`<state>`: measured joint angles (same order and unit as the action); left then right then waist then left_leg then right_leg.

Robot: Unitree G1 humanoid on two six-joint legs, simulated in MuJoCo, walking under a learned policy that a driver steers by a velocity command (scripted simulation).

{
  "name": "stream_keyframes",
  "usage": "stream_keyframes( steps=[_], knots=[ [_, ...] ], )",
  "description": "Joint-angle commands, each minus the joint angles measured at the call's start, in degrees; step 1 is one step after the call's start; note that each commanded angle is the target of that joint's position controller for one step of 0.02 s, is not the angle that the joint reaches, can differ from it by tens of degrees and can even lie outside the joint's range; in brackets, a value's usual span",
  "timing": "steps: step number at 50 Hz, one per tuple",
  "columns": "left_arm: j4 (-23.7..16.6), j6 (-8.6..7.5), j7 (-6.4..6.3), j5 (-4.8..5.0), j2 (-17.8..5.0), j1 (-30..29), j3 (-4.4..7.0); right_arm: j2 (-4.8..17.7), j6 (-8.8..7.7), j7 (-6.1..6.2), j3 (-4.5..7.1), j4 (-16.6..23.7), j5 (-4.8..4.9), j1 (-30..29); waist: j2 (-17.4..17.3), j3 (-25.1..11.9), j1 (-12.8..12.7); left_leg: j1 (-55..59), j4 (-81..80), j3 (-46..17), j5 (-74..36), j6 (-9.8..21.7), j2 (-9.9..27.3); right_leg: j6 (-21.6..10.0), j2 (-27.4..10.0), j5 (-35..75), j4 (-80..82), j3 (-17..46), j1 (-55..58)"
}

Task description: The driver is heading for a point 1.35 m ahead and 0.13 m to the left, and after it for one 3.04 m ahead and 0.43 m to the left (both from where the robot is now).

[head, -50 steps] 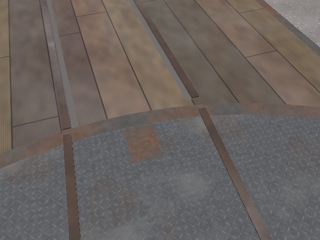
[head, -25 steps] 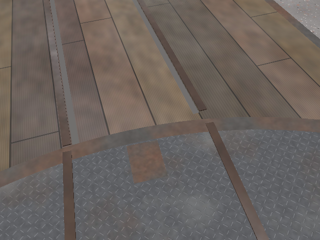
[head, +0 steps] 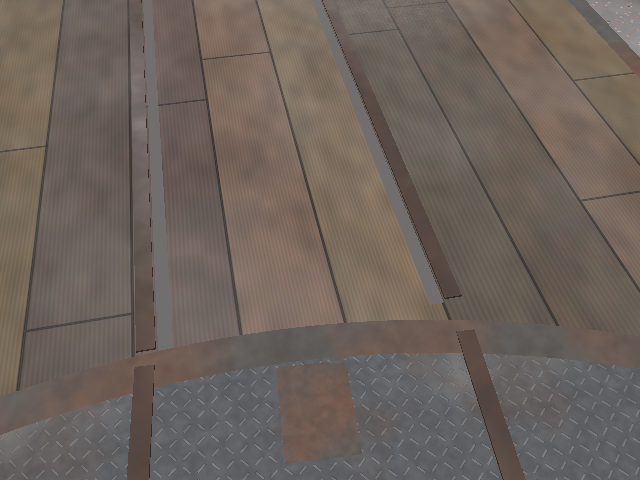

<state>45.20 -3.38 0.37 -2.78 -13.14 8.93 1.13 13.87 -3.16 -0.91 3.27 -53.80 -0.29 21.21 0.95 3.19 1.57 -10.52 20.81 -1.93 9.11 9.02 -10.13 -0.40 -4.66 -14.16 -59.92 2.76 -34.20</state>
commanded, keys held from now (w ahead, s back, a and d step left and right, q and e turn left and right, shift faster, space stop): w+q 0.32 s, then w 0.60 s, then w+e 0.08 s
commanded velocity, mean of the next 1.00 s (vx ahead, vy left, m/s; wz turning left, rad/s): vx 0.50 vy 0.00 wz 0.29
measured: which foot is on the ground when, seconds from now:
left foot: down 0.00-0.34, up 0.36-0.80, down 0.82-1.00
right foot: up 0.00-0.30, down 0.32-0.84, up 0.86-1.00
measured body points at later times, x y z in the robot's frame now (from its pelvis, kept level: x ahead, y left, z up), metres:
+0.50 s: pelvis +0.28 -0.05 +0.00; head +0.31 -0.05 +0.45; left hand +0.32 +0.24 -0.11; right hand +0.41 -0.30 -0.13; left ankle +0.20 +0.05 -0.66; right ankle +0.33 -0.13 -0.74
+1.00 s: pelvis +0.51 +0.07 +0.00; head +0.52 +0.09 +0.45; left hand +0.46 +0.33 -0.14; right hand +0.67 -0.15 -0.11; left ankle +0.49 +0.13 -0.74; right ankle +0.53 -0.07 -0.66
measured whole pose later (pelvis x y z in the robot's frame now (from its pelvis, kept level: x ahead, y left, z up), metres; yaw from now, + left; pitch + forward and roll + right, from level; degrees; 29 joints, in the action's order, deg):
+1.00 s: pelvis +0.51 +0.07 +0.00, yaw +17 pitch +0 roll +0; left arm 50.6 -2.4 1.5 -1.5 -14.4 18.9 2.3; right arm 13.0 -4.3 -0.6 1.6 -49.0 -1.1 15.2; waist 2.3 1.3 -1.1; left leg -10.8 20.9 4.5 10.5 4.8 -3.3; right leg -3.0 -3.0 -17.7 -61.2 -0.3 -27.5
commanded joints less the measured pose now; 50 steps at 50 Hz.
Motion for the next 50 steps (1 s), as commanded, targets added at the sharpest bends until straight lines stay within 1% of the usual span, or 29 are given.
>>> stream_keyframes(
  steps=[1, 5, 10, 13, 14, 15, 16, 17, 18, 19, 20, 21, 22, 25, 27, 32, 36, 38, 39, 40, 41, 42, 43, 44, 45, 46, 47, 48, 50],
  knots=[
    [-3.9, 0.78, 0.16, 0.03, -4.2, -1.5, 0.92, 7.3, -1.09, 0.3, 1.46, 3.6, 0.33, 0.9, -2.3, 1.1, -1.0, -5.1, -12.2, -17.7, -5.5, 6.2, 15.7, 2.1, -0.5, 8.4, 6.9, -1.5, -0.9],
    [-6.6, 0.99, 0.67, 0.32, -4.6, -9.5, 0.86, 7.5, -0.78, 0.56, 1.65, 3.1, 0.28, 6.5, -3.2, 0.2, 2.7, 2.9, -9.7, -19.0, -9.6, 3.2, 15.3, 2.9, 1.0, 15.4, 14.9, -1.2, -5.1],
    [-10.3, 0.33, 1.18, 0.88, -4.5, -17.7, 0.19, 8.1, -0.36, 1.38, 1.77, 3.1, -0.75, 11.0, -4.9, 0.3, 5.5, 11.5, -3.9, -21.5, -19.9, 3.7, 15.7, 2.6, 4.1, 11.3, 22.4, -1.7, -6.5],
    [-10.6, -0.49, 0.98, 1.39, -5.5, -15.2, 0.27, 8.9, -0.21, 1.95, 2.03, 4.0, -0.83, 8.6, -6.2, -0.7, 3.1, 10.5, -0.1, -22.6, -26.0, 2.0, 15.8, 0.9, 6.2, 7.8, 28.8, -1.5, 3.1],
    [-9.6, -0.8, 0.54, 1.62, -6.4, -10.5, 0.67, 9.7, -0.32, 1.92, 2.2, 4.8, -0.76, 6.0, -7.2, -2.2, 0.5, 7.2, 3.1, -22.8, -29.5, 0.6, 15.2, -0.2, 7.3, 5.9, 31.4, -1.3, 11.9],
    [-7.5, -1.26, -0.09, 1.63, -8.2, -3.6, 1.42, 10.1, -0.68, 1.45, 2.24, 5.1, -0.39, 4.5, -5.0, -6.0, -2.7, 5.4, 10.0, -20.9, -34.0, -0.9, 12.5, -1.5, 8.2, 6.7, 34.5, -2.1, 22.1],
    [-6.1, -2.03, -1.15, 0.93, -11.1, 5.0, 2.45, 9.6, -1.38, 0.79, 2.1, 5.9, 0.34, 3.6, -2.7, -11.8, -6.8, -1.3, 21.5, -18.8, -27.1, -2.3, 10.0, -4.0, 1.7, 5.0, 35.4, 3.6, 36.2],
    [-5.7, -1.97, -2.29, -0.62, -15.9, 13.7, 3.65, 4.6, -1.9, 0.81, 0.92, 7.9, 1.89, 5.6, 6.1, -21.1, -8.5, -12.3, 37.4, -11.3, -2.8, -3.8, 5.9, -7.8, -14.4, -3.8, 36.0, 20.4, 51.4],
    [-5.1, -1.09, -1.93, -0.24, -17.2, 12.2, 4.31, 5.6, -1.55, 1.05, 0.94, 8.7, 1.56, 10.3, 16.1, -23.8, -4.7, -23.1, 47.1, -6.3, 22.4, -4.3, 1.5, -13.9, -21.3, -5.9, 42.1, 42.3, 53.5],
    [-5.0, -0.7, -1.48, 0.41, -12.4, 10.1, 3.82, 7.8, -0.81, 1.31, 1.21, 6.7, -0.56, 8.7, 7.2, -15.5, -3.9, -27.0, 51.1, -6.2, 17.8, -4.3, 6.4, -14.8, -19.1, -8.9, 42.3, 39.8, 46.3],
    [-5.0, -0.82, -1.05, 0.8, -7.8, 6.8, 2.9, 7.0, -0.59, 0.73, 0.94, 6.8, -1.25, 4.3, 1.4, -9.3, -3.7, -27.1, 50.7, -5.5, 13.1, -4.6, 7.8, -14.1, -15.8, -10.7, 44.1, 31.7, 38.8],
    [-4.7, -1.03, -0.67, 0.72, -5.4, 4.8, 2.2, 5.7, -0.45, 0.21, 0.73, 7.5, -1.47, 1.5, 0.0, -4.8, -2.8, -26.0, 47.4, -5.2, 10.9, -4.9, 9.3, -12.2, -12.3, -5.8, 46.4, 24.5, 32.4],
    [-3.6, -1.44, -0.61, 0.69, -5.1, 5.0, 1.91, 5.3, -0.11, -0.33, 0.71, 8.3, -1.95, -0.2, 2.5, -3.1, -1.9, -24.7, 44.8, -5.1, 10.4, -5.2, 10.1, -11.0, -9.9, -0.2, 47.4, 19.7, 28.9],
    [-0.7, -3.05, 0.2, 1.58, -5.6, 8.7, 2.04, 4.1, 0.89, -1.13, 0.31, 8.5, -2.44, -0.2, 4.6, -3.5, -0.5, -22.7, 41.8, -4.1, 9.3, -5.8, 9.5, -10.8, -7.7, 14.8, 48.1, 12.6, 26.8],
    [0.5, -3.57, 0.4, 1.98, -6.3, 10.2, 2.24, 3.8, 0.95, -1.52, -0.02, 10.0, -2.62, -4.0, 4.4, -2.8, -0.4, -25.6, 38.8, -3.3, 6.0, -6.3, 10.3, -11.5, -7.9, 17.4, 49.7, 10.1, 27.1],
    [3.0, -2.96, 0.69, 2.26, -6.8, 13.9, 2.26, 2.0, 0.52, -2.49, -2.05, 14.2, -2.01, -17.4, 4.3, -0.5, -2.9, -21.7, 22.0, 3.0, -5.0, -7.2, 12.6, -9.8, -5.0, 19.3, 51.7, 2.8, 23.9],
    [5.1, -2.37, 0.55, 2.05, -9.2, 18.1, 2.64, 3.5, 0.31, -1.96, -2.24, 15.9, -1.48, -22.6, 4.2, 0.1, -4.3, -17.6, 14.7, 4.9, -3.3, -6.1, 11.6, -9.2, -7.4, 22.2, 49.6, 3.4, 28.1],
    [6.2, -1.79, 0.27, 1.88, -9.8, 19.1, 2.68, 4.1, -0.01, -1.41, -2.06, 15.8, -1.64, -22.0, 4.4, 0.0, -3.7, -14.4, 11.2, 5.6, 0.1, -4.7, 10.4, -8.6, -8.4, 27.2, 46.0, 3.3, 31.0],
    [6.7, -1.49, 0.1, 2.03, -10.0, 19.3, 2.64, 4.5, -0.32, -1.02, -1.74, 14.7, -1.94, -18.6, 3.9, -1.5, -2.0, -9.1, 8.2, 6.3, 0.8, -3.9, 8.8, -8.0, -7.8, 33.4, 41.2, 2.2, 31.7],
    [7.2, -1.22, 0.01, 2.27, -9.4, 20.1, 2.36, 5.7, -0.92, -0.45, -1.05, 12.1, -2.54, -11.7, 1.7, -5.3, 0.8, 0.7, 4.9, 6.2, 0.4, -2.5, 7.8, -6.9, -5.4, 37.5, 31.8, -0.3, 30.2],
    [6.0, -1.32, -0.08, 2.52, -8.1, 19.0, 1.83, 8.9, -1.49, 0.29, 0.05, 9.7, -3.49, -1.8, -1.2, -11.7, 5.1, 14.5, 4.4, -1.8, 3.8, 0.2, 15.2, -5.5, -3.2, 28.4, 19.0, -2.4, 22.0],
    [3.0, -1.51, 0.21, 3.78, -1.8, 21.8, 0.22, 14.9, -1.31, 1.03, 1.6, 9.1, -4.19, 4.6, -13.4, -19.4, 5.3, 32.1, 1.4, -26.1, 7.8, 6.6, 32.7, -2.6, 4.5, -2.5, -1.4, -7.9, 2.0],
    [3.8, -1.08, -0.38, 2.24, -7.8, 20.3, 1.91, 13.4, -0.4, 1.0, 1.83, 8.3, -1.22, 5.1, -10.8, -18.6, 5.7, 28.0, -4.0, -35.5, 7.7, 9.0, 34.7, -3.1, 6.0, -15.2, -9.2, -3.5, -4.7],
    [2.8, -0.93, -0.24, 1.78, -8.6, 16.2, 2.41, 10.5, -0.28, 0.76, 1.0, 8.5, -0.56, 0.1, -7.1, -10.0, 3.1, 21.4, -4.6, -27.0, 6.6, 7.8, 31.3, -3.7, 2.6, -11.1, -10.3, -1.4, -7.1],
    [2.4, -1.09, 0.21, 1.87, -7.1, 13.9, 2.04, 7.4, -0.68, 0.39, 0.3, 8.8, -0.59, -3.4, -5.4, -6.1, 1.6, 14.4, -6.5, -21.3, 2.5, 6.5, 28.6, -3.7, 1.0, -7.3, -7.7, -1.1, -5.5],
    [2.7, -0.7, 0.45, 1.84, -6.2, 13.4, 2.02, 5.7, -1.06, 0.24, -0.15, 8.7, -0.68, -5.4, -5.3, -3.5, -0.3, 9.1, -8.6, -16.5, -0.3, 4.5, 25.7, -3.4, -0.4, -5.6, -4.5, -1.3, -2.6],
    [3.7, 0.26, 0.75, 1.17, -5.4, 14.4, 2.0, 3.9, -1.42, 0.32, -0.67, 8.3, -0.55, -6.6, -4.9, -1.8, -2.1, 4.9, -10.5, -11.9, -2.1, 2.0, 22.9, -3.0, -1.0, -4.2, -2.8, -1.3, 0.3],
    [4.3, 0.94, 1.19, 1.05, -4.0, 16.3, 1.73, 4.6, -1.91, 0.47, -0.5, 8.0, -0.81, -6.2, -6.8, -2.6, -2.8, 3.4, -11.3, -10.0, -5.0, 2.6, 23.4, -2.7, -0.2, -3.4, -2.8, -1.6, 2.4],
    [3.9, 1.58, 1.65, 0.93, -3.9, 13.9, 2.01, 5.0, -2.89, 0.55, -0.17, 6.5, -0.49, -4.1, -5.3, -0.9, -3.1, 2.6, -13.5, -6.6, -8.6, 2.9, 23.2, -2.2, -0.1, -0.5, -2.3, -0.7, 0.5]
  ],
)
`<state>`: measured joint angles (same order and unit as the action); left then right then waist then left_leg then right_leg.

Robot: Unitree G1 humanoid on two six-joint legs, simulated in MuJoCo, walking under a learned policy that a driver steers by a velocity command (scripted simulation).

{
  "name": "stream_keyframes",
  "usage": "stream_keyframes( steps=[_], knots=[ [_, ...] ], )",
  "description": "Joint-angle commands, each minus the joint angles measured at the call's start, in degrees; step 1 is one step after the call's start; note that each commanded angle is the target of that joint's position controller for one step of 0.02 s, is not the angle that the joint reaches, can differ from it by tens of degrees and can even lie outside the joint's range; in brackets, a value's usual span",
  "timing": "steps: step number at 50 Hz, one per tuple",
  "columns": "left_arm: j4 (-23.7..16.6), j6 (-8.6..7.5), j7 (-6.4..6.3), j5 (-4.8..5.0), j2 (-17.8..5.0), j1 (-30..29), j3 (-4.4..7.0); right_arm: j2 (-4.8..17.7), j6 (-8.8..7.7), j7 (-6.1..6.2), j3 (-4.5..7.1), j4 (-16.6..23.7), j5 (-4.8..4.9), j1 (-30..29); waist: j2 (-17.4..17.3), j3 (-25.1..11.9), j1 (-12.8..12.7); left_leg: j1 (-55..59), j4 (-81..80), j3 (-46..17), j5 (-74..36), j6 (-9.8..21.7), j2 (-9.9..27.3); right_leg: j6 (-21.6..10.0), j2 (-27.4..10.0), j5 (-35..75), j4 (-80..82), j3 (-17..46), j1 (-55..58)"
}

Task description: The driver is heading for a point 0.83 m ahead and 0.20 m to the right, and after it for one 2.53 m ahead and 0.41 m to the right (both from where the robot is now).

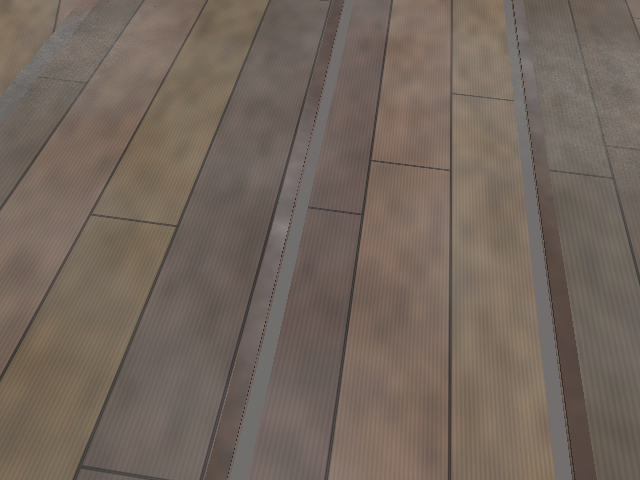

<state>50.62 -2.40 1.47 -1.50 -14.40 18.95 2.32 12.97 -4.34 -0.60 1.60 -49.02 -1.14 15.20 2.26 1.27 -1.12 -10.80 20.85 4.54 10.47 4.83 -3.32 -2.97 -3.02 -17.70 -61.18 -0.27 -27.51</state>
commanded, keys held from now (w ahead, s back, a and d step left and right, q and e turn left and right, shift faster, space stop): w+e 0.58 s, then w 0.42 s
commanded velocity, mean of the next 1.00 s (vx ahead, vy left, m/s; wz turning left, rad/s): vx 0.50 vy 0.00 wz -0.35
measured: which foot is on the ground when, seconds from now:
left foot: down 0.00-0.34, up 0.36-0.88, down 0.90-1.00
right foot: up 0.00-0.34, down 0.36-0.92, up 0.94-1.00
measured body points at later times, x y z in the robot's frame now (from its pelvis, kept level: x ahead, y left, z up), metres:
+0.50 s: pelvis +0.26 -0.07 -0.01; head +0.29 -0.08 +0.44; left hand +0.42 +0.17 -0.13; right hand +0.25 -0.33 -0.15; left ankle +0.21 +0.09 -0.65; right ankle +0.29 -0.12 -0.74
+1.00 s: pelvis +0.54 -0.11 -0.01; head +0.57 -0.11 +0.43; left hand +0.65 +0.14 -0.16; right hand +0.58 -0.40 -0.12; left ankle +0.63 -0.06 -0.74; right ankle +0.36 -0.14 -0.66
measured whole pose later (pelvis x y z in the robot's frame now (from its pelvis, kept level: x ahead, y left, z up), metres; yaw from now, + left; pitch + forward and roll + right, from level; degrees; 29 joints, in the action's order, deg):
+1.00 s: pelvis +0.54 -0.11 -0.01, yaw -24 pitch +0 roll +0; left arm 52.1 -3.4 0.1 -1.0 -15.5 22.1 2.6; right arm 14.3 -3.8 -0.6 2.0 -45.1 -1.6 8.8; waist 1.5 2.9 -2.2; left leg -20.5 30.2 3.5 10.0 4.2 -2.3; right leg -5.2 5.1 -22.2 -62.1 3.8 -14.1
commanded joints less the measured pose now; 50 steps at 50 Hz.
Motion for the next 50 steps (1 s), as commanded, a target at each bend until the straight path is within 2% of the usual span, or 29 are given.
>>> stream_keyframes(
  steps=[1, 4, 8, 12, 15, 16, 17, 18, 19, 20, 21, 22, 23, 24, 26, 28, 31, 34, 39, 41, 42, 43, 44, 45, 46, 47, 48, 49, 50],
  knots=[
    [-2.0, 0.72, 0.69, -0.27, -2.6, 1.8, 0.95, 6.1, -1.96, 0.31, 1.64, 1.1, 0.26, 2.5, -5.8, 1.7, -0.2, 3.2, -14.6, -11.5, -9.5, 6.9, 16.3, 0.6, -1.8, 5.2, -0.1, 2.7, -8.0],
    [-4.0, 0.8, 0.92, -0.16, -2.2, -4.5, 1.02, 5.6, -2.16, 0.52, 1.45, -0.5, 0.14, 5.3, -4.9, 3.2, 0.7, 5.3, -15.2, -6.4, -14.4, 6.0, 15.6, 1.0, -1.5, 11.7, 4.9, 3.2, -12.6],
    [-6.6, 0.57, 1.53, -0.15, -0.8, -12.4, 0.06, 5.8, -2.4, 0.81, 1.24, -2.0, 0.26, 7.0, -5.5, 4.2, 2.2, 6.1, -14.9, -0.3, -18.5, 4.5, 14.7, 0.5, -0.8, 19.5, 16.2, -0.7, -10.0],
    [-9.5, 0.46, 1.97, -0.41, -1.1, -18.4, -0.28, 7.1, -1.8, 1.74, 1.4, -4.4, -0.01, 11.0, -5.1, 5.3, 3.9, 13.9, -11.4, 2.3, -26.1, 3.6, 16.9, -1.9, 0.3, 16.2, 23.7, -4.5, -9.7],
    [-9.6, 0.49, 1.58, -0.64, -2.0, -15.8, 0.21, 9.1, -0.98, 2.34, 1.7, -5.1, -0.3, 10.7, -7.2, 2.2, 1.9, 18.1, -1.1, 5.1, -48.9, 2.3, 17.6, -5.1, 4.6, 7.9, 26.3, -8.2, -2.8],
    [-8.4, 0.39, 1.33, -0.72, -3.0, -11.7, 0.76, 9.8, -0.49, 2.47, 1.91, -5.2, -0.48, 10.3, -7.5, -0.5, 0.1, 18.7, 6.2, 6.1, -55.7, 2.0, 17.5, -6.5, 6.9, 5.0, 26.9, -9.1, 2.0],
    [-6.4, 0.0, 1.08, -1.0, -4.3, -4.8, 1.56, 10.6, 0.07, 2.54, 2.09, -5.0, -0.35, 10.2, -7.2, -4.6, -2.8, 16.1, 16.8, 7.2, -54.2, 1.4, 17.0, -8.1, 8.8, 5.2, 30.3, -8.7, 10.9],
    [-3.6, -0.29, 0.44, -1.75, -7.9, 4.8, 3.11, 10.5, 0.15, 2.47, 1.99, -3.7, -0.18, 9.2, -4.5, -9.8, -7.2, 5.4, 31.6, 7.6, -41.0, -0.1, 15.7, -11.1, 4.7, 4.2, 32.8, -1.5, 25.8],
    [-4.1, -0.06, -0.47, -1.83, -15.1, 7.2, 5.15, 4.2, -0.41, 1.27, 0.62, 0.0, 0.84, 12.2, 9.0, -17.0, -4.9, -19.1, 54.6, 7.7, 2.7, -3.2, 7.0, -19.8, -13.7, 4.6, 33.7, 26.9, 46.0],
    [-4.5, 0.69, -0.52, 0.47, -15.0, 7.8, 5.23, 8.2, -1.1, 0.89, 1.63, 1.6, 0.3, 7.1, 5.0, -20.2, -6.3, -29.0, 63.1, -3.9, 19.9, -3.6, 1.0, -23.1, -18.1, 6.9, 42.7, 44.6, 48.2],
    [-3.8, 1.04, -0.9, 1.06, -13.7, 4.2, 4.95, 8.1, -1.69, 0.6, 1.6, 3.5, 0.24, 1.3, 1.1, -10.5, -5.1, -33.9, 61.2, -7.2, 13.3, -3.1, 5.4, -20.4, -15.5, 7.7, 44.0, 34.0, 41.4],
    [-4.0, 1.02, -1.03, 1.23, -10.5, 1.0, 4.18, 7.7, -2.27, 0.52, 1.29, 3.8, 0.48, 0.7, -2.0, -4.5, -2.7, -31.5, 55.5, -6.5, 8.5, -3.1, 7.6, -17.7, -13.6, 12.4, 45.6, 27.7, 32.2],
    [-4.3, 0.8, -1.07, 1.19, -8.6, -1.6, 3.66, 7.3, -1.9, 0.6, 1.38, 3.3, 0.04, 1.1, -4.0, -1.1, -0.2, -27.8, 50.7, -6.5, 7.5, -3.6, 9.1, -15.2, -10.4, 17.7, 46.8, 22.8, 25.4],
    [-4.5, 0.53, -1.18, 1.54, -7.4, -3.3, 3.25, 6.8, -0.73, 0.6, 1.25, 3.2, -0.99, 2.4, -3.5, -0.1, 1.9, -23.9, 47.8, -6.5, 7.4, -4.5, 9.7, -14.0, -7.7, 21.2, 47.8, 19.1, 20.5],
    [-4.6, -0.62, -0.91, 1.67, -7.1, -3.1, 3.01, 5.7, 1.37, 0.22, 1.19, 3.2, -1.91, 3.5, -2.5, -1.2, 3.1, -20.9, 44.8, -5.6, 6.9, -5.8, 9.6, -13.6, -5.0, 26.9, 48.2, 15.6, 17.5],
    [-4.2, -1.08, -0.86, 1.61, -8.9, -1.7, 3.47, 5.2, 2.24, -0.06, 1.13, 4.6, -1.74, 1.1, -1.2, -0.8, 3.0, -22.1, 40.5, -4.8, 3.5, -7.0, 9.5, -13.5, -3.6, 25.5, 49.6, 14.5, 15.7],
    [-3.3, -1.11, -0.92, 1.61, -8.5, 2.2, 3.32, 5.4, 2.39, -0.26, 1.15, 7.1, -1.49, -6.3, 0.1, 1.3, 0.5, -26.6, 31.7, -4.2, -4.0, -7.8, 9.7, -11.6, -2.6, 24.2, 50.8, 14.3, 17.9],
    [-2.1, -1.35, -1.07, 1.61, -7.9, 5.9, 2.98, 4.9, 2.12, -0.69, 0.76, 8.5, -1.22, -11.5, 1.1, 1.1, -2.0, -27.4, 23.9, -3.9, -10.3, -7.1, 8.9, -9.4, -2.6, 27.1, 50.1, 13.6, 22.7],
    [-0.6, -1.57, -1.91, 0.64, -8.2, 9.6, 2.47, 5.3, 1.31, -1.25, 0.32, 11.1, -0.64, -18.8, 1.2, 2.4, -4.5, -27.3, 15.1, -3.0, -10.6, -4.7, 6.7, -9.1, -5.3, 32.3, 47.9, 14.6, 30.4],
    [-0.4, -1.67, -2.37, 0.34, -9.1, 8.8, 2.49, 6.1, 0.93, -1.28, 0.52, 11.4, -0.54, -18.0, 1.7, 2.9, -3.2, -24.0, 12.2, -3.3, -7.4, -2.9, 5.7, -8.4, -6.9, 36.1, 46.4, 15.1, 31.9],
    [-0.5, -1.76, -2.54, 0.28, -9.6, 7.4, 2.5, 6.7, 0.72, -1.11, 0.76, 10.6, -0.48, -15.2, 2.0, 2.5, -1.5, -19.4, 10.3, -3.1, -5.2, -1.9, 4.7, -7.5, -7.0, 40.5, 44.6, 14.5, 31.4],
    [-0.5, -1.9, -2.57, 0.19, -10.1, 6.3, 2.55, 7.6, 0.52, -0.67, 1.25, 9.2, -0.37, -10.8, 2.2, 0.6, 0.5, -12.9, 9.2, -2.4, -2.5, -0.9, 2.8, -6.6, -6.5, 48.4, 40.4, 13.6, 30.8],
    [-0.3, -1.93, -2.32, 0.11, -10.3, 5.6, 2.5, 8.5, 0.12, -0.03, 1.85, 6.7, -0.34, -3.0, 0.7, -3.3, 4.1, -3.4, 6.0, -1.4, -2.8, 0.4, 1.1, -5.7, -4.3, 52.5, 31.5, 11.6, 29.8],
    [-0.8, -2.21, -2.04, 0.39, -9.2, 5.5, 2.07, 10.8, -0.45, 0.82, 2.65, 4.6, -1.15, 5.9, -1.9, -9.2, 7.8, 10.2, 5.2, -6.8, -1.6, 2.6, 6.5, -4.7, -1.9, 43.6, 19.1, 9.8, 22.7],
    [-2.3, -2.4, -1.63, 2.39, -4.1, 11.2, 0.89, 17.0, -0.53, 1.34, 4.21, 4.4, -2.52, 12.5, -13.1, -18.1, 7.0, 27.3, 3.8, -30.9, 5.3, 9.1, 22.6, -2.0, 6.1, 17.8, -1.8, 5.0, 5.9],
    [-1.3, -2.2, -1.81, 1.61, -6.7, 12.1, 1.4, 15.3, 0.37, 0.59, 4.21, 3.3, -1.0, 11.2, -15.2, -18.2, 5.8, 26.7, -4.2, -47.1, 6.6, 12.0, 27.2, -2.0, 10.5, -11.4, -10.6, 5.3, -3.5],
    [-1.6, -1.87, -1.81, 0.36, -8.1, 7.9, 1.76, 11.7, 0.71, 0.24, 3.39, 4.2, 0.06, 5.4, -7.9, -8.2, 3.7, 18.0, -5.2, -40.1, 10.8, 11.2, 25.1, -2.4, 6.5, -7.2, -13.0, 7.2, -6.9],
    [-2.3, -1.93, -1.28, 0.05, -7.2, 4.0, 1.4, 8.3, 0.58, -0.03, 2.59, 4.8, 0.21, 1.4, -3.8, -3.2, 3.0, 10.8, -6.9, -32.6, 9.1, 10.2, 22.6, -2.4, 4.2, -3.2, -10.4, 6.8, -6.5],
    [-2.7, -1.68, -0.87, 0.03, -6.2, 2.3, 1.23, 6.7, 0.34, -0.03, 2.05, 4.4, -0.02, 0.0, -4.1, -0.2, 1.8, 6.1, -8.8, -26.8, 5.2, 8.4, 19.6, -2.3, 2.3, -1.5, -7.1, 5.9, -5.4]
  ],
)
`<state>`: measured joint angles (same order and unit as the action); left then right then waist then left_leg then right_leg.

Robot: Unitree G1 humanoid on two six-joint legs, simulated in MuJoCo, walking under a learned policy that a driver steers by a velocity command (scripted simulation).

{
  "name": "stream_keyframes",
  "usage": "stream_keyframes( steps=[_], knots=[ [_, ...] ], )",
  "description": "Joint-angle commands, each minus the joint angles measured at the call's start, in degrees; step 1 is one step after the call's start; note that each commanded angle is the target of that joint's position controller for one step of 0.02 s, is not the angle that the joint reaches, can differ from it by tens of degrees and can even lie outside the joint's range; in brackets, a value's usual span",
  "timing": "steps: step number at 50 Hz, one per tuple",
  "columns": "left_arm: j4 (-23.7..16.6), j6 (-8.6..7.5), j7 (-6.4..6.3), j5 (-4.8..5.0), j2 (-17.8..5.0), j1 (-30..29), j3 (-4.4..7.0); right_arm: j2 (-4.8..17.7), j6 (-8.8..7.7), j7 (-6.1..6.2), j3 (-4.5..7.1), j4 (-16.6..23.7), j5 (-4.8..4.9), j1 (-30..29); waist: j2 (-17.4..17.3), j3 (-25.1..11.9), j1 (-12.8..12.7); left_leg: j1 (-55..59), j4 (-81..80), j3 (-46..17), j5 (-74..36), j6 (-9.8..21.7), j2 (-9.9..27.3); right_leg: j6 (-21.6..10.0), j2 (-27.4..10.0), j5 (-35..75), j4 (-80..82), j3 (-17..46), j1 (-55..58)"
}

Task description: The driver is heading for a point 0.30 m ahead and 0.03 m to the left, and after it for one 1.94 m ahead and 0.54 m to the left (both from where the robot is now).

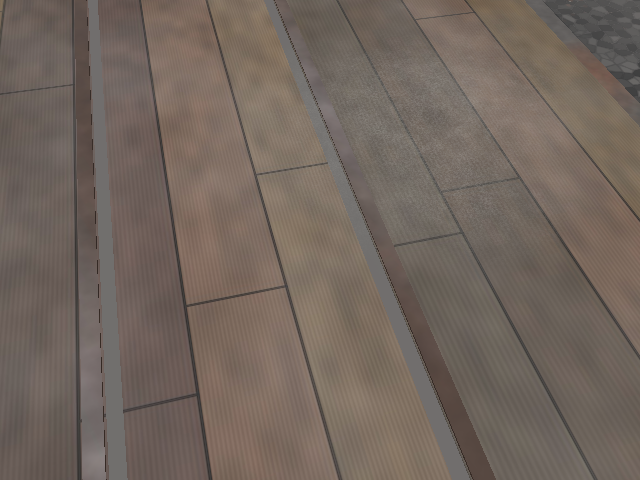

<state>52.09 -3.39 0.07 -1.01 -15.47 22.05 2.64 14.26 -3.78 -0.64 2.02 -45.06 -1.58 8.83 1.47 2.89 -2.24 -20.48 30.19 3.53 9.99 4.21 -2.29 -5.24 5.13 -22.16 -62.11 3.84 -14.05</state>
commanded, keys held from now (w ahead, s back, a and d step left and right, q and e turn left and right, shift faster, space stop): w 0.10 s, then q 0.76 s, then no key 0.14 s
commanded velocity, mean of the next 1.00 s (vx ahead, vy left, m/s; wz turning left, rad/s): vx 0.17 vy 0.00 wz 0.35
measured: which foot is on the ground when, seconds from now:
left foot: down 0.00-0.40, up 0.42-0.80, down 0.82-1.00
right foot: up 0.00-0.36, down 0.38-0.82, up 0.84-1.00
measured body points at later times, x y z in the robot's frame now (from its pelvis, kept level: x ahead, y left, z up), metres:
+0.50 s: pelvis +0.19 -0.02 +0.00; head +0.23 -0.03 +0.45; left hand +0.31 +0.25 -0.10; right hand +0.25 -0.28 -0.15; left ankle +0.10 +0.08 -0.66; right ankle +0.29 -0.09 -0.73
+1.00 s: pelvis +0.18 +0.01 +0.01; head +0.18 +0.05 +0.46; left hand +0.14 +0.30 -0.13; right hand +0.39 -0.19 -0.09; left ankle +0.15 +0.08 -0.73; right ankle +0.25 -0.11 -0.66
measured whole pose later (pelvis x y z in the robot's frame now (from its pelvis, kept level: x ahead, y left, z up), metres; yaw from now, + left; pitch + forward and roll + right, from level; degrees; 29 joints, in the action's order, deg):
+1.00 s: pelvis +0.18 +0.01 +0.01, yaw +26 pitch +0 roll -2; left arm 46.9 3.1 -0.7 -1.4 -16.6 12.3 3.8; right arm 14.5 2.4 0.2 2.8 -43.6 -0.8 13.3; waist 2.4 2.4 -0.8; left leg -12.6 25.5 -0.8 12.8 4.0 -2.5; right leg 1.4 -1.5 -20.5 -57.9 -1.4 -28.9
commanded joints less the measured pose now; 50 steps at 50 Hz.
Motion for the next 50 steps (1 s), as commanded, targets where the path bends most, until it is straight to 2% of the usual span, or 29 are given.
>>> stream_keyframes(
  steps=[1, 3, 5, 7, 10, 15, 17, 18, 19, 20, 21, 22, 23, 24, 25, 28, 33, 37, 39, 40, 41, 42, 43, 44, 45, 46, 47, 48, 50],
  knots=[
    [-4.4, -0.07, 0.87, -1.14, -4.7, -0.9, 0.81, 4.5, -0.56, 0.15, 1.23, -0.5, 0.58, 6.4, -5.1, -0.8, 1.7, 12.7, -19.4, -21.6, 1.7, 7.6, 16.3, 0.5, -7.2, 3.9, -3.4, 1.1, -17.0],
    [-3.5, 0.91, 1.44, -1.55, -3.4, 0.4, 0.4, 4.7, -1.51, 0.01, 1.21, -2.0, 0.79, 8.3, -6.2, -1.6, 0.9, 11.3, -20.5, -17.4, -6.6, 7.5, 14.5, 1.5, -7.6, 5.4, -2.0, -0.6, -15.0],
    [-4.2, 1.26, 1.76, -1.45, -2.9, -2.4, 0.18, 5.7, -2.09, -0.15, 1.52, -3.5, 1.22, 10.2, -5.8, -0.9, 0.7, 11.8, -22.3, -14.5, -9.6, 8.2, 13.9, 2.5, -8.8, 8.3, 0.5, -2.0, -18.0],
    [-5.9, 1.26, 1.6, -1.55, -2.3, -7.5, -0.15, 5.2, -2.04, -0.13, 1.22, -4.9, 1.4, 12.2, -4.9, 1.2, 1.2, 11.9, -21.8, -12.0, -23.7, 8.5, 12.8, 4.2, -9.6, 11.3, 5.8, -4.1, -20.4],
    [-7.0, 0.96, 1.24, -0.93, 0.0, -12.0, -1.26, 5.3, -1.53, 0.03, 0.99, -6.6, 1.43, 14.0, -5.7, -0.2, 1.8, 11.3, -16.9, -6.7, -42.8, 6.5, 9.3, 6.0, -7.2, 16.2, 16.7, -6.6, -15.4],
    [-8.0, 0.88, -0.51, 0.03, -2.0, -16.2, -1.2, 7.2, 0.18, 0.8, 1.66, -7.2, 1.11, 15.9, -8.0, -3.0, 3.8, 16.0, -8.9, -10.6, -43.3, 5.0, 9.7, 5.1, -3.8, 18.0, 25.7, -5.3, -11.2],
    [-7.0, 0.31, -1.14, 0.06, -3.6, -12.7, -0.71, 7.4, 0.75, 1.29, 2.02, -6.5, 1.01, 14.3, -8.0, -3.4, 2.2, 16.5, -4.5, -14.4, -38.8, 3.9, 10.1, 3.9, -3.6, 16.8, 31.2, -3.3, -6.7],
    [-5.8, -0.36, -1.54, -0.2, -4.2, -9.0, -0.43, 7.7, 0.88, 1.35, 2.27, -6.0, 1.48, 12.6, -6.5, -3.9, 0.1, 15.1, 0.2, -14.6, -35.1, 2.7, 8.7, 3.1, -3.9, 21.3, 37.5, -3.2, -1.2],
    [-5.0, -1.34, -2.06, -1.15, -6.9, -4.5, 0.29, 6.5, 0.63, 1.27, 2.09, -4.8, 2.22, 12.3, -2.1, -7.6, -1.2, 10.1, 9.1, -13.4, -25.8, 1.0, 5.7, 1.5, -9.9, 35.0, 39.0, 0.7, 8.9],
    [-6.0, -1.51, -2.36, -1.74, -11.5, -0.7, 1.1, 2.7, 0.51, 1.61, 1.35, -2.4, 3.06, 15.6, 8.2, -15.5, -0.3, 0.5, 23.4, -8.7, 6.3, -0.5, -0.2, -2.8, -26.3, 64.1, 34.1, 12.8, 22.2],
    [-6.5, 0.11, -1.92, 0.51, -11.4, -1.7, 1.68, 3.5, 2.04, 2.42, 1.9, -3.7, 3.16, 22.2, 14.0, -22.6, 0.8, -4.5, 35.0, -5.0, 30.9, -0.9, -4.7, -11.2, -33.7, 69.3, 34.6, 21.2, 24.1],
    [-8.0, 1.03, -1.73, 1.15, -7.4, -4.7, 0.91, 6.5, 3.37, 2.54, 2.74, -5.4, 1.4, 21.4, 5.7, -18.1, 1.8, -6.7, 40.1, -6.4, 28.2, -1.3, -1.6, -11.7, -31.0, 55.9, 37.9, 18.7, 18.0],
    [-9.0, 1.34, -2.05, 0.87, -4.0, -9.0, -0.05, 6.0, 4.12, 1.97, 2.97, -5.0, 0.42, 17.0, 2.6, -11.3, 2.3, -7.9, 40.3, -6.5, 23.6, -2.1, 0.2, -10.0, -27.0, 43.6, 41.0, 13.6, 11.3],
    [-9.5, 1.77, -2.52, 0.35, -2.7, -12.0, -0.55, 5.2, 4.76, 1.46, 3.05, -4.2, 0.19, 14.6, 3.0, -6.9, 3.4, -7.9, 38.6, -6.2, 20.4, -3.2, 1.7, -8.1, -23.8, 36.3, 44.0, 9.2, 5.7],
    [-9.4, 1.94, -3.01, 0.08, -2.8, -12.9, -0.52, 5.0, 5.55, 1.02, 3.17, -3.5, -0.15, 13.1, 5.1, -4.8, 4.0, -7.1, 37.4, -5.9, 17.9, -4.2, 2.6, -7.4, -21.8, 33.0, 45.8, 5.7, 2.1],
    [-8.9, 1.82, -3.05, -0.47, -3.7, -12.2, -0.06, 4.0, 7.14, 0.56, 3.16, -3.1, 0.18, 13.9, 4.7, -6.1, 4.7, -4.6, 37.0, -4.2, 15.0, -5.5, 1.7, -8.1, -20.6, 32.4, 46.4, 0.3, -0.5],
    [-8.9, 2.39, -2.63, -0.8, -5.4, -12.6, 0.73, 3.7, 8.52, -0.71, 2.5, 0.5, 0.2, 7.5, 6.5, -5.8, 3.4, -3.4, 24.6, -2.5, 12.5, -5.0, 3.7, -7.7, -21.6, 16.3, 48.2, -3.1, -1.0],
    [-8.6, 3.39, -1.86, -1.05, -8.0, -11.6, 1.8, 4.6, 8.41, -1.47, 2.28, 3.0, 0.71, 4.7, 6.7, -6.4, 2.0, 1.8, 15.6, 0.3, 14.5, -3.4, 3.0, -6.8, -23.5, 11.7, 46.5, -4.4, -0.8],
    [-8.5, 3.9, -1.68, -0.69, -9.2, -11.8, 2.34, 4.6, 7.93, -1.61, 2.26, 3.6, 0.87, 5.6, 6.1, -6.5, 2.9, 5.9, 8.4, 1.4, 12.9, -2.0, 2.5, -4.9, -23.9, 10.8, 43.9, -5.7, -1.4],
    [-8.4, 4.24, -1.62, -0.43, -9.4, -11.7, 2.55, 4.8, 7.5, -1.55, 2.36, 3.1, 0.83, 7.8, 4.6, -6.5, 4.0, 10.4, 2.1, 1.6, 9.8, -0.9, 1.6, -2.6, -23.2, 10.7, 40.7, -7.5, -3.7],
    [-7.6, 4.73, -1.34, -0.63, -8.5, -9.6, 2.71, 6.2, 6.89, -1.25, 2.71, 2.6, 0.6, 9.5, -0.6, -5.2, 4.4, 13.5, -6.2, -3.4, 7.0, 0.2, 2.9, 1.3, -21.2, 7.1, 34.3, -10.5, -7.1],
    [-8.4, 5.34, -0.72, -0.85, -4.2, -6.9, 1.95, 11.4, 6.26, -0.43, 3.61, 3.7, 0.06, 9.2, -16.4, -3.3, 3.1, 15.6, -16.5, -23.6, 4.8, 3.2, 16.9, 6.4, -13.7, -7.2, 18.4, -16.6, -16.9],
    [-11.9, 6.19, -1.82, -0.69, -4.2, -12.9, 1.61, 18.1, 6.27, 0.15, 5.41, 4.7, -0.15, 9.6, -18.7, 1.6, 5.4, 6.4, -18.5, -35.4, -4.4, 10.8, 25.4, 8.0, -5.8, -14.1, 10.5, -9.8, -23.4],
    [-11.8, 6.69, -1.88, -0.38, -4.9, -14.8, 1.64, 14.7, 6.22, 0.82, 4.86, 3.8, -0.25, 9.8, -11.2, 1.8, 4.8, 5.8, -16.9, -28.6, -7.5, 11.3, 22.1, 7.6, -7.7, -9.3, 4.6, -4.6, -21.1],
    [-10.8, 6.61, -1.54, 0.36, -4.3, -12.8, 1.63, 11.7, 6.07, 1.16, 3.86, 4.2, 0.19, 6.0, -10.1, 1.3, 2.3, 5.4, -16.0, -23.0, -7.7, 9.6, 18.0, 7.0, -7.7, -4.0, 4.0, -3.5, -20.0],
    [-9.3, 6.13, -1.29, 0.36, -4.8, -10.6, 1.84, 10.1, 6.03, 1.14, 3.37, 5.1, 0.16, 2.1, -9.1, 0.2, 0.5, 7.0, -15.4, -19.1, -9.0, 7.7, 14.4, 6.5, -7.4, 0.1, 3.8, -3.4, -19.1],
    [-7.9, 5.89, -1.07, -0.53, -5.7, -8.7, 2.24, 9.0, 5.68, 1.31, 3.01, 5.8, 0.6, 0.5, -9.7, -1.9, 0.3, 9.6, -14.2, -16.8, -14.5, 7.4, 12.8, 6.3, -6.9, 2.3, 2.0, -4.2, -18.6],
    [-7.1, 5.82, -0.8, -0.82, -5.9, -7.4, 2.38, 7.3, 5.36, 1.21, 2.45, 5.9, 0.88, 0.7, -8.7, -4.5, 0.3, 11.7, -13.2, -15.5, -20.4, 7.6, 12.3, 6.5, -6.6, 2.7, 0.5, -4.3, -17.2],
    [-7.1, 6.12, -0.59, -0.25, -5.0, -7.8, 2.22, 6.8, 4.77, 1.14, 2.13, 5.2, 1.17, 2.8, -6.4, -6.0, 1.0, 14.9, -12.6, -15.1, -23.8, 7.9, 12.8, 6.9, -6.6, 2.7, 1.3, -4.0, -16.6]
  ],
)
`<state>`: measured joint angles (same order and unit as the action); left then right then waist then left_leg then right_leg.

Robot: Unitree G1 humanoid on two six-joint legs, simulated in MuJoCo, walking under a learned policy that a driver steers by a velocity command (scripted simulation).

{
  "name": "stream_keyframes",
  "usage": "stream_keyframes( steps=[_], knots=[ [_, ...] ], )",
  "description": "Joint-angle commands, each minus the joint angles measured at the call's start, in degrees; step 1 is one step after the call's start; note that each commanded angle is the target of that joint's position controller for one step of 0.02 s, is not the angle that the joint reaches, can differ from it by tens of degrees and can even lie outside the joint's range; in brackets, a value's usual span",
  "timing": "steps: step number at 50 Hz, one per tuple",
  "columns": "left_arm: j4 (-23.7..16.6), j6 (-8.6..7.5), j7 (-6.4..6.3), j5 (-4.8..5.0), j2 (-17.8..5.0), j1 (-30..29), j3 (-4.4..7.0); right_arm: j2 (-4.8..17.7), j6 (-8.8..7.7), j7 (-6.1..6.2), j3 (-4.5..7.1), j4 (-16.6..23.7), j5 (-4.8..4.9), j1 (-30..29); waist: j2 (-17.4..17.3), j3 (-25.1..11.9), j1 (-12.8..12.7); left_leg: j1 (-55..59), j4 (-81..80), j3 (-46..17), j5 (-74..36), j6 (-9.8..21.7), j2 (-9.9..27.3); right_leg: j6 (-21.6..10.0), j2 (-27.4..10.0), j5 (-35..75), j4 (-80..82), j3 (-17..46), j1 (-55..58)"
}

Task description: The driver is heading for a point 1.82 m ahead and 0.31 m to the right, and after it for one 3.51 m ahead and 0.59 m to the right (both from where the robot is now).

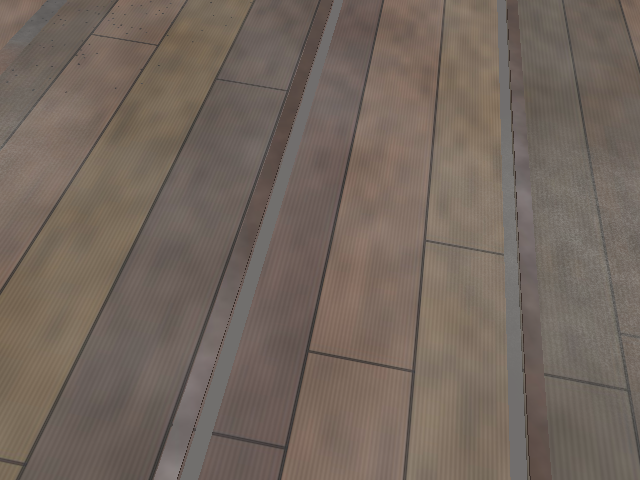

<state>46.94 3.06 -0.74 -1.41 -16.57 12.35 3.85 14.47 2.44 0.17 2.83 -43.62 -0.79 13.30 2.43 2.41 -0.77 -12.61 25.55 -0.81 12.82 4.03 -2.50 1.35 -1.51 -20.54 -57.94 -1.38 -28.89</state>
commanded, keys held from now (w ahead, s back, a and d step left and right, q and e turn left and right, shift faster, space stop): no key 0.60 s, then w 0.40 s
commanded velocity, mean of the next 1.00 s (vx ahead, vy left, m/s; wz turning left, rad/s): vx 0.11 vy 0.00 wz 0.08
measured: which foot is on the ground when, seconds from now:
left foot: down 0.00-1.00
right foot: up 0.00-0.24, down 0.26-0.90, up 0.92-1.00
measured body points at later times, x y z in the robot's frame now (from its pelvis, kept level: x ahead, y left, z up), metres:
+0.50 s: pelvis -0.01 -0.02 +0.00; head +0.00 -0.03 +0.45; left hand +0.07 +0.23 -0.13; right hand +0.06 -0.27 -0.14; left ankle +0.01 +0.08 -0.74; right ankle -0.01 -0.12 -0.74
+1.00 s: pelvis +0.07 +0.02 +0.00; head +0.07 +0.04 +0.45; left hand +0.07 +0.27 -0.16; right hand +0.07 -0.24 -0.14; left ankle +0.04 +0.09 -0.74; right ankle +0.01 -0.11 -0.69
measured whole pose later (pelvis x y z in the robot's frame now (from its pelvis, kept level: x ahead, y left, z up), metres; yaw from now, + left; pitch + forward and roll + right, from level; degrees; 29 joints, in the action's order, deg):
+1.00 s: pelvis +0.07 +0.02 +0.00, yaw +1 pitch +0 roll -1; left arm 60.2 -1.6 0.9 -1.6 -13.4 17.8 3.0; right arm 11.8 -3.8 0.1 2.1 -60.3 -1.6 20.2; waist 1.7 -0.3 0.5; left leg -9.7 25.2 3.5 15.7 4.1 -2.1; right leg -6.0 -0.1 -22.9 -51.2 -0.1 -18.0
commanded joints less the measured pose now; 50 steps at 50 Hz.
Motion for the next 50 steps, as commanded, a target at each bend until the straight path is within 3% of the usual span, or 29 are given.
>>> stream_keyframes(
  steps=[1, 7, 9, 11, 12, 13, 14, 15, 16, 18, 23, 30, 31, 33, 34, 35, 36, 38, 42, 44, 45, 46, 47, 48, 49, 50],
  knots=[
    [-2.1, -0.09, 0.21, 0.37, -3.3, 1.3, 0.78, 6.6, -1.65, 0.43, 1.24, 3.3, 0.33, -0.8, -7.4, -5.2, 0.0, 8.3, -8.1, -11.0, -25.7, 8.2, 13.3, 0.5, -0.2, 1.0, -0.6, 1.5, -1.8],
    [-1.8, 0.31, -0.53, 0.69, -2.1, -0.2, -0.2, 7.0, -1.65, 0.92, 0.77, 1.0, -0.55, 0.9, -9.8, -2.8, 2.4, 6.9, -7.7, -13.2, -19.1, 9.1, 14.0, -0.6, 0.8, -3.4, 15.4, 1.1, 6.5],
    [-1.2, 0.01, -1.03, 1.13, -2.1, 0.9, -0.37, 7.3, -1.63, 0.89, 0.64, 0.3, -0.69, 0.2, -9.6, -2.9, 2.2, 5.0, -6.8, -14.2, -20.3, 9.1, 14.0, -1.3, 1.6, -3.8, 20.4, 0.7, 10.8],
    [0.2, -0.57, -1.45, 1.28, -1.1, 3.6, -0.72, 6.9, -1.61, 1.07, 0.28, -0.4, -0.23, -1.8, -8.1, -3.3, 0.1, 3.2, -4.9, -14.3, -20.3, 7.4, 12.9, -2.2, 2.1, 2.2, 31.0, 0.2, 16.9],
    [1.1, -1.21, -1.61, 0.95, -0.7, 5.1, -1.03, 6.3, -1.7, 1.21, 0.01, -0.7, 0.18, -2.4, -6.4, -3.5, -1.1, 0.4, -3.9, -13.9, -18.5, 5.2, 12.0, -2.7, 1.0, 11.3, 39.3, 1.5, 22.8],
    [1.3, -2.11, -1.85, 0.06, -2.5, 5.4, -1.0, 4.2, -2.13, 1.12, -0.73, -0.8, 0.3, -1.5, -3.0, -4.9, -0.2, -2.7, -2.7, -12.9, -13.4, 2.2, 10.0, -3.5, -4.3, 15.3, 42.3, 7.7, 27.9],
    [0.7, -2.75, -1.8, -0.15, -6.7, 2.4, -0.54, 2.7, -2.28, 0.82, -0.9, -1.2, 0.63, 1.8, 3.7, -4.3, 3.8, -4.0, -1.8, -7.8, -4.1, 0.3, 4.0, -6.1, -11.1, 23.1, 41.9, 14.7, 26.5],
    [0.8, -2.98, -1.04, 0.63, -5.0, -0.6, -0.96, 3.2, -1.73, 0.98, -0.92, -2.9, 0.31, 0.9, 5.0, -2.7, 3.2, 2.2, -4.1, -5.9, -0.1, -0.5, 2.3, -8.3, -12.2, 22.8, 41.2, 14.1, 18.6],
    [0.8, -3.29, -0.6, 0.6, -2.7, -2.1, -1.64, 3.9, -1.57, 1.02, -0.86, -3.9, -0.05, 0.1, 4.6, -1.9, 3.1, 5.0, -5.3, -6.6, -2.9, -0.8, 2.9, -7.1, -9.8, 18.1, 41.8, 12.4, 17.0],
    [2.1, -3.5, -0.78, 0.79, -2.7, -0.8, -1.74, 5.5, -1.83, 0.89, -0.32, -5.4, 0.09, -0.9, 4.3, -1.1, 1.6, 6.0, -5.5, -7.4, -7.8, -0.7, 4.1, -4.7, -5.9, 13.6, 42.3, 9.5, 17.5],
    [5.5, -3.45, -1.15, 0.93, -1.9, 1.4, -1.92, 3.5, -2.3, 1.16, -0.86, -10.1, 0.19, 0.5, -1.0, 0.0, 0.8, 3.0, -7.7, -8.0, -7.1, -1.4, 4.8, -5.0, -4.9, 10.9, 41.9, 8.5, 20.3],
    [9.0, -3.57, -1.16, 0.87, -1.4, 1.2, -2.25, 3.0, -2.35, 1.53, -1.29, -15.1, 0.18, 1.5, -2.6, 0.5, 0.8, 3.2, -8.6, -8.1, -6.5, -1.7, 5.3, -5.3, -4.3, 9.1, 42.3, 8.4, 19.7],
    [9.7, -3.52, -1.11, 0.81, -1.5, 1.9, -2.21, 2.8, -2.31, 1.55, -1.4, -15.8, 0.14, 2.1, -2.2, -0.8, 0.7, 3.4, -8.2, -7.5, -2.1, -1.5, 4.6, -5.5, -3.9, 3.2, 43.0, 8.6, 20.1],
    [10.3, -2.86, -0.97, 0.73, -4.1, 3.5, -1.11, 3.8, -2.01, 1.42, -0.94, -15.8, -0.33, 2.1, 0.8, 0.8, 0.0, -1.7, -2.4, -4.3, 12.5, -0.3, 1.0, -7.9, -4.1, -15.1, 44.1, 11.4, 18.9],
    [10.7, -2.52, -0.85, 0.69, -4.8, 5.1, -0.73, 3.8, -1.9, 1.12, -0.87, -15.2, -0.76, 1.0, 2.4, 3.1, -0.8, -6.7, 1.6, -3.0, 16.5, 0.0, -0.2, -9.8, -6.5, -23.2, 46.7, 15.3, 18.4],
    [11.4, -2.37, -0.82, 0.69, -5.6, 6.8, -0.26, 2.2, -2.04, 0.69, -1.18, -14.5, -1.19, 0.0, 5.2, 4.9, -1.3, -9.6, 7.1, 0.3, 14.9, -0.2, -0.9, -12.3, -10.7, -28.1, 50.1, 20.6, 18.4],
    [11.8, -2.46, -0.85, 0.72, -5.4, 7.1, 0.0, 1.3, -2.4, 0.3, -1.45, -13.9, -1.63, -0.5, 6.2, 6.7, -1.2, -11.7, 12.6, 1.9, 11.2, -0.4, 0.9, -14.4, -14.7, -28.0, 52.8, 24.5, 17.5],
    [11.9, -3.35, -0.57, 0.18, -4.6, 6.9, 0.14, 2.4, -3.39, -0.28, -1.03, -13.2, -1.46, -0.9, 3.4, 6.5, -0.5, -15.4, 18.9, 0.9, 11.9, -0.5, 3.5, -15.6, -16.3, -21.1, 54.1, 25.2, 19.3],
    [11.8, -4.86, -0.09, 0.63, -4.7, 4.7, 0.57, 1.5, -5.13, -1.06, -0.74, -13.0, -0.6, 0.5, 4.0, 5.0, 1.6, -6.2, 9.2, 3.9, 9.5, -0.1, 2.8, -13.0, -11.0, -12.3, 50.5, 15.2, 15.9],
    [11.5, -4.8, 0.13, 0.87, -4.5, 3.4, 0.77, 0.4, -5.45, -0.66, -0.55, -15.7, -0.35, 7.7, 2.0, 4.4, 4.6, 8.1, -0.1, 7.2, 3.3, 0.1, -0.1, -11.9, -7.7, -13.4, 44.3, 10.9, 7.4],
    [11.0, -5.02, 0.22, 0.51, -3.1, 3.0, 0.42, 1.5, -5.78, -0.21, -0.1, -17.4, -0.57, 12.7, -1.5, 3.5, 6.2, 16.0, -3.2, 4.1, 5.9, 0.5, 0.8, -10.8, -5.4, -13.5, 37.7, 8.5, 1.6],
    [9.4, -5.49, 0.64, 0.18, 0.8, 1.2, -0.7, 5.3, -6.4, 0.46, 0.74, -18.4, -1.39, 19.3, -13.2, 1.4, 8.7, 21.5, -13.1, -14.1, 19.3, 2.2, 13.6, -8.5, 0.2, -10.1, 19.9, 1.3, -4.6],
    [7.1, -5.84, 1.08, 0.22, 2.2, -0.1, -1.03, 10.6, -6.25, 0.33, 1.95, -19.7, -0.85, 24.2, -21.1, 2.1, 8.9, 21.7, -22.0, -36.2, 34.7, 7.9, 24.4, -7.9, 5.8, -12.7, 6.7, -2.4, -15.0],
    [6.8, -5.92, 1.48, -1.07, -1.8, -1.8, -0.22, 8.1, -5.92, 0.41, 1.43, -18.8, -0.93, 19.1, -11.2, 6.4, 5.8, 15.7, -21.3, -35.1, 35.1, 9.2, 24.8, -8.6, 1.1, -8.0, -1.3, 2.5, -15.8],
    [7.2, -6.24, 2.24, -0.65, -1.3, -1.7, -0.24, 6.1, -6.33, 0.09, 0.84, -16.7, -0.69, 13.5, -6.9, 7.2, 3.1, 12.4, -20.6, -29.6, 29.7, 8.1, 21.9, -8.6, -0.9, -1.8, -2.6, 3.7, -14.9],
    [8.2, -6.6, 2.74, -0.24, -0.2, -0.2, -0.49, 5.0, -6.86, -0.04, 0.54, -15.7, -0.49, 10.9, -5.8, 6.3, 1.5, 11.7, -21.1, -23.8, 21.6, 6.7, 19.1, -7.8, -2.1, 2.4, -2.1, 3.4, -12.9]
  ],
)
